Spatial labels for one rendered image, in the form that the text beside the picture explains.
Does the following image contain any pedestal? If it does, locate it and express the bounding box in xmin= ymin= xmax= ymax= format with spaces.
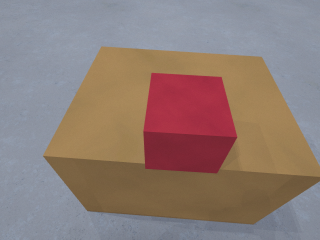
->
xmin=43 ymin=46 xmax=320 ymax=225

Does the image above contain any carton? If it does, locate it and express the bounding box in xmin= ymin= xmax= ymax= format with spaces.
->
xmin=143 ymin=73 xmax=237 ymax=174

